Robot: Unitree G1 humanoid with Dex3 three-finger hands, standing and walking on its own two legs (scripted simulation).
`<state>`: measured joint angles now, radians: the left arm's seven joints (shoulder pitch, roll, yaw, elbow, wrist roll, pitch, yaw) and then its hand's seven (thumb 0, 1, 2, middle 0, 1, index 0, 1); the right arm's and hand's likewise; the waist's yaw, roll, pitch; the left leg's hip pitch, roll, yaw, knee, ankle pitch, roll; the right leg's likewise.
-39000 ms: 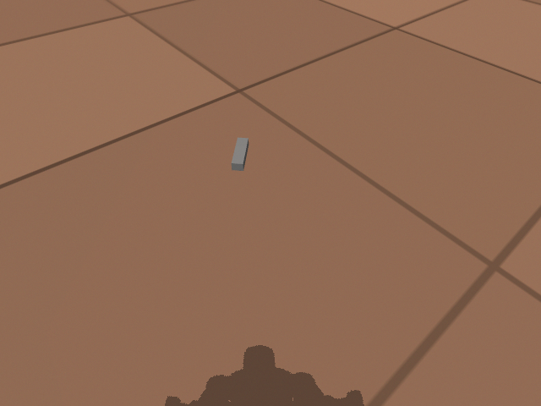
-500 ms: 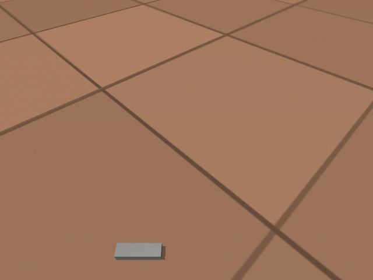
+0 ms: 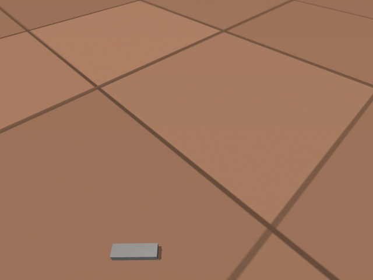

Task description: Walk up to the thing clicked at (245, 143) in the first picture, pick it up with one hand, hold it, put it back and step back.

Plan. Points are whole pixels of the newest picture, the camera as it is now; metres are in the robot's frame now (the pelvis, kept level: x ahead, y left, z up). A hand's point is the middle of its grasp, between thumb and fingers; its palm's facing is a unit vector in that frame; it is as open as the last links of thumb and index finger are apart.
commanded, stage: stand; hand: left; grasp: from above
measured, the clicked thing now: (135, 251) +0.43 +0.26 -0.76
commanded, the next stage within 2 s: step back in 1.06 s
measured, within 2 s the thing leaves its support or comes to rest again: neither
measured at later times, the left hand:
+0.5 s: hand out of the picture +0.08 +0.24 -0.16, palm faces +0.01 -0.94 -0.34, open 7.3 cm
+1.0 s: hand out of the picture +0.09 +0.24 -0.16, palm faces +0.00 -0.94 -0.35, open 7.3 cm
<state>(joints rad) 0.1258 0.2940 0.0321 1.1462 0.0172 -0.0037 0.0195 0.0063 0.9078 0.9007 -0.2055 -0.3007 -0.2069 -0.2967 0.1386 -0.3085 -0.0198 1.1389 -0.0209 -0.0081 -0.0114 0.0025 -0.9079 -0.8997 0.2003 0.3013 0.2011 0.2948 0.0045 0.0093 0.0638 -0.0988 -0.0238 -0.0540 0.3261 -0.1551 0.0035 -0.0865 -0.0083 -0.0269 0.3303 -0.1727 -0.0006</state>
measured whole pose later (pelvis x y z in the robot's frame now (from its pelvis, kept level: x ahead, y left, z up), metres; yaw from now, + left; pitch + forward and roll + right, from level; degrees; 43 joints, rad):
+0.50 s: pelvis +0.01 -0.01 +0.00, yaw +0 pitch -3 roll +0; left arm 0.11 0.32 0.02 1.14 0.02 -0.01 0.01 0.01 0.91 0.90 -0.21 -0.30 -0.21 -0.30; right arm 0.12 -0.33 -0.01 1.14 -0.02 -0.01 -0.01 0.00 -0.91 -0.90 0.20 0.30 0.20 0.29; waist 0.00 0.01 0.06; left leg -0.10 -0.01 -0.06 0.31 -0.16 -0.01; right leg -0.08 0.01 -0.03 0.31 -0.18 -0.01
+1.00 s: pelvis +0.02 -0.01 +0.00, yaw +0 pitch -2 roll +0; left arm 0.11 0.33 0.01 1.13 0.01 -0.01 0.01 0.01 0.91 0.90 -0.21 -0.30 -0.21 -0.30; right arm 0.12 -0.33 -0.01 1.14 -0.02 -0.01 0.00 0.00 -0.91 -0.90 0.20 0.30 0.20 0.29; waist 0.00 0.01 0.05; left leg -0.09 -0.01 -0.06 0.30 -0.16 -0.01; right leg -0.09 0.01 -0.03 0.31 -0.19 -0.02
